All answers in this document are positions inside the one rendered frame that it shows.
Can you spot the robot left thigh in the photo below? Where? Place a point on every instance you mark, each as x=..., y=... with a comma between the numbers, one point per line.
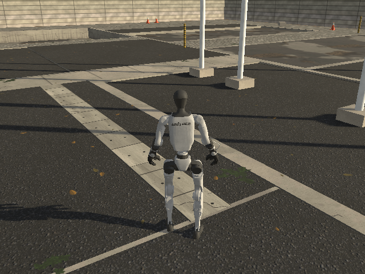
x=169, y=168

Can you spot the right robot forearm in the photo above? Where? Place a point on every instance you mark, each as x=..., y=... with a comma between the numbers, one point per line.
x=211, y=148

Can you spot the robot right hand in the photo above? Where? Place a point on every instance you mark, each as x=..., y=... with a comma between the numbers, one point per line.
x=210, y=157

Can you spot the right robot upper arm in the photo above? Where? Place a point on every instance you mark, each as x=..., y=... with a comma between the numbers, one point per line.
x=202, y=128

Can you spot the left robot forearm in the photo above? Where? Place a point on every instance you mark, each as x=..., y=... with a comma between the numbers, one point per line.
x=153, y=149

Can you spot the left robot upper arm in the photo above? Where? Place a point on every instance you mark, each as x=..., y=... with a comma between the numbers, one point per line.
x=160, y=130

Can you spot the right robot foot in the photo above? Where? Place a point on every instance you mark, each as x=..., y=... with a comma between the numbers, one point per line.
x=196, y=234

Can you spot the robot left hand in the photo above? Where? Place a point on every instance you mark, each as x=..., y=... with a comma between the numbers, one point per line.
x=155, y=158

